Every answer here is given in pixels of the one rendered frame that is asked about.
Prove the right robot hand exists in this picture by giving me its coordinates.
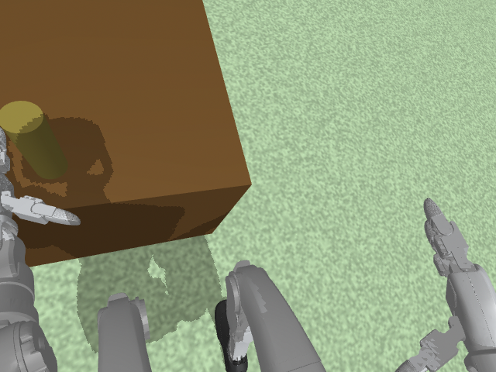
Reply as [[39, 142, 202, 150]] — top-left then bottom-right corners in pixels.
[[395, 198, 496, 372]]

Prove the can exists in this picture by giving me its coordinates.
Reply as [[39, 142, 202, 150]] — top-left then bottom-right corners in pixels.
[[0, 101, 68, 179]]

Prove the right robot arm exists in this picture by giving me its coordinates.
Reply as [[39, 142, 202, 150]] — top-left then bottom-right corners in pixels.
[[463, 349, 496, 372]]

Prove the right robot foot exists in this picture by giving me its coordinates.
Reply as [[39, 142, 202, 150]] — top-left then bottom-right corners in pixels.
[[215, 300, 248, 372]]

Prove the left robot arm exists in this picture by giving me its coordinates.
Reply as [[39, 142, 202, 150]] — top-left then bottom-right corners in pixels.
[[0, 213, 57, 372]]

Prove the left robot hand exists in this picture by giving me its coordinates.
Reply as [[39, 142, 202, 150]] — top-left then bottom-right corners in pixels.
[[0, 127, 81, 226]]

